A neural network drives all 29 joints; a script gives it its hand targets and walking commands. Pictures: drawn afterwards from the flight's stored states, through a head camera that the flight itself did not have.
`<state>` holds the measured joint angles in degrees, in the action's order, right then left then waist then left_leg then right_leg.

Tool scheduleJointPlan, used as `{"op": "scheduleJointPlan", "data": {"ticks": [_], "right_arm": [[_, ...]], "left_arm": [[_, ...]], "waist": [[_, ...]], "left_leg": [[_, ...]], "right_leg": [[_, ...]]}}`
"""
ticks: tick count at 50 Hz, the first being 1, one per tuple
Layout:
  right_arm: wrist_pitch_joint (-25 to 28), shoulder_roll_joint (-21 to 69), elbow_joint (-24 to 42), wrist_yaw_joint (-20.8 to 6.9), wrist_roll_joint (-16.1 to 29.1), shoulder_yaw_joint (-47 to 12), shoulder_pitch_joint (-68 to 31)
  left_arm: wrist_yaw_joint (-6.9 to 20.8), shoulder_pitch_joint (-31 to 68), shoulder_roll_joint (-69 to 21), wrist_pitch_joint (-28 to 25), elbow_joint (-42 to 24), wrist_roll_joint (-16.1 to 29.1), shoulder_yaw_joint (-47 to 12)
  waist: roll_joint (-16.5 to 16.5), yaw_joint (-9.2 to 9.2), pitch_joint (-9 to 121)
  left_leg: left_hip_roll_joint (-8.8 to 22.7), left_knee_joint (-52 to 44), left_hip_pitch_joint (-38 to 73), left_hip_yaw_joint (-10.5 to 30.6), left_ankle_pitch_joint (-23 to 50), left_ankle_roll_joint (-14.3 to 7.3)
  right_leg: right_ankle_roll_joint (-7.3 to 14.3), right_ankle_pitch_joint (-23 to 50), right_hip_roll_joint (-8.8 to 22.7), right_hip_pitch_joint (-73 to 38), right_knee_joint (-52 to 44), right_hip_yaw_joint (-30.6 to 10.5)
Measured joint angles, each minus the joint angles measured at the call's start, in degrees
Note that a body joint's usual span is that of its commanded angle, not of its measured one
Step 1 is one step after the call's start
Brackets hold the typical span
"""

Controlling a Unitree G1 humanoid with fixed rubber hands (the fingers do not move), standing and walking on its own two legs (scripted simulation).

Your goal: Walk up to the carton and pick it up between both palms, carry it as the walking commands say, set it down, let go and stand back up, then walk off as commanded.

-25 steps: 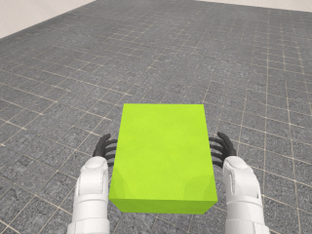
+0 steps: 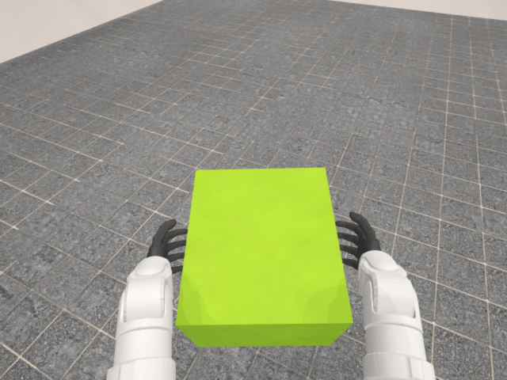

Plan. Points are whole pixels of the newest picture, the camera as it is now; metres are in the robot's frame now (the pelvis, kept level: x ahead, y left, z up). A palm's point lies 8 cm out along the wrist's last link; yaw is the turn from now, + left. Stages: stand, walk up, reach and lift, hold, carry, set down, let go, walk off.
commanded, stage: reach and lift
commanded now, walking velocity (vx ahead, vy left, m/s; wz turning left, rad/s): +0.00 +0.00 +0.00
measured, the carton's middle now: (261, 256) +0.34 +0.00 -0.03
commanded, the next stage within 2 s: hold in 0.38 s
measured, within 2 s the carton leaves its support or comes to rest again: neither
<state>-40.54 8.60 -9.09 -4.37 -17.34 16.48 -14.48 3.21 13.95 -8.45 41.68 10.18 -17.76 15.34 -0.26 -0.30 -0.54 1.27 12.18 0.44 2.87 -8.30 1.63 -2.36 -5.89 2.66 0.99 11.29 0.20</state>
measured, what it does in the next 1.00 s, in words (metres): stands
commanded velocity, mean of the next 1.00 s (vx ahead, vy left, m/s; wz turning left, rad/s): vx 0.02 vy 0.00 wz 0.00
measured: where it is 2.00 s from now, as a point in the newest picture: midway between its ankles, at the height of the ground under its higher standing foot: (276, 339)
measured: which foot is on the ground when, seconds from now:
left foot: down 0.00-1.00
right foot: down 0.00-1.00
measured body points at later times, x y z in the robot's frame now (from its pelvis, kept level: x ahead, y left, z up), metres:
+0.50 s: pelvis +0.00 +0.00 +0.00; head -0.03 +0.00 +0.45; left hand +0.30 +0.17 +0.04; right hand +0.29 -0.17 +0.04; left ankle -0.01 +0.14 -0.75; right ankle +0.01 -0.15 -0.75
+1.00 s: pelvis +0.00 +0.00 +0.00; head -0.03 +0.00 +0.45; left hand +0.29 +0.17 +0.03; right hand +0.29 -0.17 +0.04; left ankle -0.01 +0.14 -0.75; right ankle +0.01 -0.15 -0.75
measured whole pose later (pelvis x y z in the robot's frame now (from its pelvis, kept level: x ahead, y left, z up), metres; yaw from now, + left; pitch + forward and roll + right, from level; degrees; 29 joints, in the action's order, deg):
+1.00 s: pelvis +0.00 +0.00 +0.00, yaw -1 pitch -5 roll +0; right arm -41.3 8.1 -7.8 -4.1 -16.4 14.8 -12.1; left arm 2.6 12.4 -8.1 42.4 9.0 -16.7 14.2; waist -0.1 0.3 -0.3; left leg 1.4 15.0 -0.6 2.3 -9.6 1.7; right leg -2.4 -7.1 2.5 2.4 14.4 -0.5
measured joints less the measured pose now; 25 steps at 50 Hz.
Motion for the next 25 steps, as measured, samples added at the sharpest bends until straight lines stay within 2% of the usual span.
{"op": "scheduleJointPlan", "data": {"ticks": [14,25], "right_arm": [[-0.54,-0.38,1.39,-0.20,0.67,-1.03,1.80],[-0.30,-0.17,0.02,-0.37,0.16,-0.12,0.78]], "left_arm": [[-0.37,-0.99,0.20,0.32,-0.67,0.45,-0.89],[-0.45,0.06,-0.02,0.39,0.44,0.26,-0.04]], "waist": [[0.10,-0.07,-0.26],[-0.02,0.22,-0.55]], "left_leg": [[-0.15,-0.01,0.60,-0.54,-0.12,-0.16],[-0.07,0.95,0.45,-0.50,-0.53,-0.12]], "right_leg": [[-0.15,-0.18,0.11,-0.16,0.44,-0.61],[-0.05,-0.52,0.00,-0.06,1.28,-0.64]]}}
